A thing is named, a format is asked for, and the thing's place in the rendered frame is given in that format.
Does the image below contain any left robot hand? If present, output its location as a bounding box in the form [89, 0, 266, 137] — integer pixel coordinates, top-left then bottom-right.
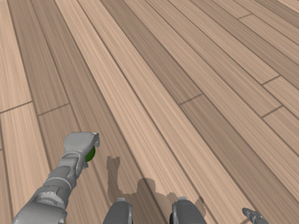
[64, 132, 100, 169]

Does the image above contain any right robot hand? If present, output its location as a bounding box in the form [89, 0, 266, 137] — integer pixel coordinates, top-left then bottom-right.
[242, 208, 269, 224]

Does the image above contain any left robot arm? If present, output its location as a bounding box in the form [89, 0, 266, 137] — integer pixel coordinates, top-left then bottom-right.
[11, 150, 85, 224]

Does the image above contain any ball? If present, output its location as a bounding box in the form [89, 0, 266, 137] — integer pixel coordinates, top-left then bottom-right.
[85, 146, 95, 162]

